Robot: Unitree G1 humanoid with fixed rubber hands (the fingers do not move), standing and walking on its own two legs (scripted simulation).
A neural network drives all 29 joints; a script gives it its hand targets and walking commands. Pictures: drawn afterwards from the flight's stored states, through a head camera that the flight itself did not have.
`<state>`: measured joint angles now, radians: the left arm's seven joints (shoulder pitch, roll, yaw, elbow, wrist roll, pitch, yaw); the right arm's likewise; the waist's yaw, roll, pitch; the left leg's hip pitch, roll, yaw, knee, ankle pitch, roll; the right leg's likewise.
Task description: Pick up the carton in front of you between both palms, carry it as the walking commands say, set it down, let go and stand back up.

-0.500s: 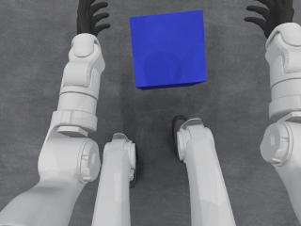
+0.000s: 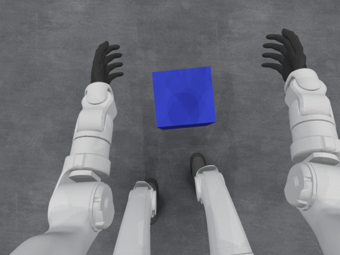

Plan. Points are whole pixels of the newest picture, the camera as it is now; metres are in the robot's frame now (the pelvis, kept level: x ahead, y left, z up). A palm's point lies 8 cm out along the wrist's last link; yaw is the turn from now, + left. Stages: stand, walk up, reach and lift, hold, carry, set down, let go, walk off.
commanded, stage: let go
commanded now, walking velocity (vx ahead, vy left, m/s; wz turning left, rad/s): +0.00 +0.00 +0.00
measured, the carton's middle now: (183, 102) +0.48 -0.07 -0.52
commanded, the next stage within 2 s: stand in 1.16 s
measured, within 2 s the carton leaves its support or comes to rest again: neither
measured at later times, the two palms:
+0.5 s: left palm (41, 163) +0.33 +0.18 +0.01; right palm (334, 154) +0.28 -0.26 +0.01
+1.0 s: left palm out of the picture +0.27 +0.26 +0.07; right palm (321, 194) +0.24 -0.21 +0.06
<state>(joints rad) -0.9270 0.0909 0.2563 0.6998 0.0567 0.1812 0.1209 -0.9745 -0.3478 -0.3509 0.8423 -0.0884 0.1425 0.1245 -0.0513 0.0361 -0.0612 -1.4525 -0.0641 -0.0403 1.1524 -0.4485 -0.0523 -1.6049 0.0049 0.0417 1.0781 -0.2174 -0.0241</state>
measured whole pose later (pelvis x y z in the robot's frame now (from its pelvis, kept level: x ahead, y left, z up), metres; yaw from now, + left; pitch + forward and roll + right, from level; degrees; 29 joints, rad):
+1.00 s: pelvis +0.09 +0.03 +0.13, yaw -3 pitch -4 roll -2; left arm 0.20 0.20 0.03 0.44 0.00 0.10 -0.06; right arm 0.23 -0.22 -0.04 0.39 -0.01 0.12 0.07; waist 0.00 0.06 0.12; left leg -0.01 -0.01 -0.08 0.42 -0.35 0.02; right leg -0.15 0.02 0.01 0.39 -0.17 0.02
